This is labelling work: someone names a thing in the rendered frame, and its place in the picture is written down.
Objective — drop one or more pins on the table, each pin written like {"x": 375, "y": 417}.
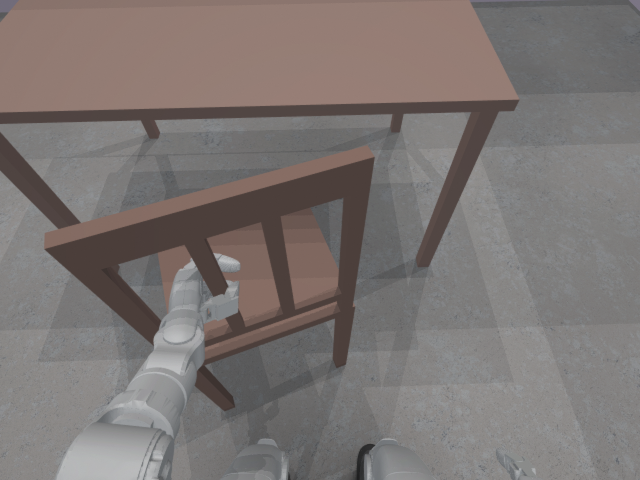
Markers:
{"x": 131, "y": 60}

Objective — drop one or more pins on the robot left forearm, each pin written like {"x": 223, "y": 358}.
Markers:
{"x": 159, "y": 392}

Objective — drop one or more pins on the robot right hand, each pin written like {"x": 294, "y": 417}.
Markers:
{"x": 518, "y": 468}

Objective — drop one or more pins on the robot left hand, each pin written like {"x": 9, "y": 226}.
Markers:
{"x": 189, "y": 291}

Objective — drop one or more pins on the robot left shin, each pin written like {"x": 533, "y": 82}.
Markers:
{"x": 267, "y": 441}

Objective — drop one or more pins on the chair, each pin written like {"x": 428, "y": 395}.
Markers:
{"x": 288, "y": 279}

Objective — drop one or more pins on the right robot thigh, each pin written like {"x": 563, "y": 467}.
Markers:
{"x": 395, "y": 462}

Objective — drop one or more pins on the left robot upper arm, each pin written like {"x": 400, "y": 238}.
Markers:
{"x": 106, "y": 451}

